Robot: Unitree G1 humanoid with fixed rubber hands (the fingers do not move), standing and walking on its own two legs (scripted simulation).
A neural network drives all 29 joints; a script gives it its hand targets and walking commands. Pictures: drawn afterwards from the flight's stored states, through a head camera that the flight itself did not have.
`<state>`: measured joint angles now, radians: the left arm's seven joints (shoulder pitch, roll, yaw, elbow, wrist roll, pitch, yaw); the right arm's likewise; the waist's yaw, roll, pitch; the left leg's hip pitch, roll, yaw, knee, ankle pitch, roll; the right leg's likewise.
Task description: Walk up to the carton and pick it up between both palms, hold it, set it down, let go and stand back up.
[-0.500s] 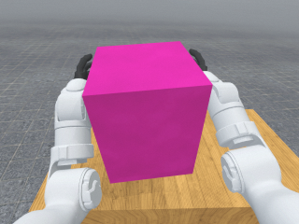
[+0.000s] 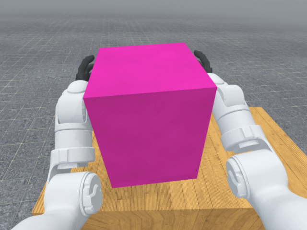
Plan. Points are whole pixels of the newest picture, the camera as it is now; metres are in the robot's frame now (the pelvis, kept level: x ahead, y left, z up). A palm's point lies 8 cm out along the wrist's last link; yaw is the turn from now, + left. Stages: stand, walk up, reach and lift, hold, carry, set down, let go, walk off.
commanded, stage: hold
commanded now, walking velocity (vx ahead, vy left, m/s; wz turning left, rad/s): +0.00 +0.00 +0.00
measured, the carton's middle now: (148, 114) +0.32 +0.00 +0.22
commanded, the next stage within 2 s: none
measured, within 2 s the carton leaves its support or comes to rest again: neither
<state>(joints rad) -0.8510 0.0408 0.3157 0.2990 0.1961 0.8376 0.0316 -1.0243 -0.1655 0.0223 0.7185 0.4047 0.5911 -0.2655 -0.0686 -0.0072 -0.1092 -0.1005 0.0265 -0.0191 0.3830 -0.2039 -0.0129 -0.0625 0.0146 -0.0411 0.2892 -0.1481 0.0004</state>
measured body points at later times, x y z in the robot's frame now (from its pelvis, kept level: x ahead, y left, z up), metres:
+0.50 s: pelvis +0.00 +0.00 +0.00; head -0.08 +0.02 +0.44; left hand +0.38 +0.15 +0.27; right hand +0.39 -0.14 +0.28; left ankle +0.01 +0.12 -0.75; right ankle +0.01 -0.12 -0.75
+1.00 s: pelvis +0.00 +0.00 +0.00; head -0.10 +0.01 +0.44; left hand +0.37 +0.14 +0.29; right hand +0.38 -0.15 +0.29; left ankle +0.01 +0.12 -0.75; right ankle +0.01 -0.12 -0.75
